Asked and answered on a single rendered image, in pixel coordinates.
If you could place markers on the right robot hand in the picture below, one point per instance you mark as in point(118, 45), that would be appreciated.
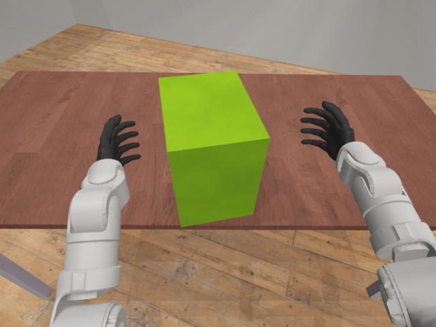
point(338, 132)

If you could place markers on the left robot hand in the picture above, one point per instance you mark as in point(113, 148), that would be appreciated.
point(109, 141)

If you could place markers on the left robot upper arm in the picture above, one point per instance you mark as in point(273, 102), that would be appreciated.
point(107, 314)

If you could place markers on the table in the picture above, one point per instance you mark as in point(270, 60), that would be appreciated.
point(51, 123)

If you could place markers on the carton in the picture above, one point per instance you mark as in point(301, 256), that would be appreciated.
point(216, 145)

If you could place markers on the right robot upper arm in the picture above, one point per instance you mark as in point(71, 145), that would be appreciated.
point(408, 290)

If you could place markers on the robot right forearm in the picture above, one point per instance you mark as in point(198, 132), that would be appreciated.
point(397, 232)

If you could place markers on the robot left forearm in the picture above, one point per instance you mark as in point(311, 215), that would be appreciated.
point(93, 227)

